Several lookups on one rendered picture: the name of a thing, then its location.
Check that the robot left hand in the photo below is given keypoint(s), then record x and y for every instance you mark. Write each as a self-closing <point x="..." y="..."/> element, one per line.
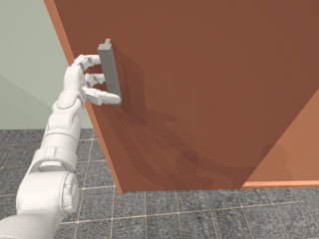
<point x="75" y="79"/>

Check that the robot left forearm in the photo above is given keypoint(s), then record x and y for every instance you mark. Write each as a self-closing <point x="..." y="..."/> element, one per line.
<point x="61" y="137"/>

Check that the handle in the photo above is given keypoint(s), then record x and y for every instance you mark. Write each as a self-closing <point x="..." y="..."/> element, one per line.
<point x="108" y="64"/>

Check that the robot left upper arm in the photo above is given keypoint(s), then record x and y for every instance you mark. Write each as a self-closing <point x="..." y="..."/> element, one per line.
<point x="45" y="198"/>

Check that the wardrobe door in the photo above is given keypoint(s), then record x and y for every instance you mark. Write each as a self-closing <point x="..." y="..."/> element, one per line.
<point x="295" y="156"/>
<point x="208" y="86"/>

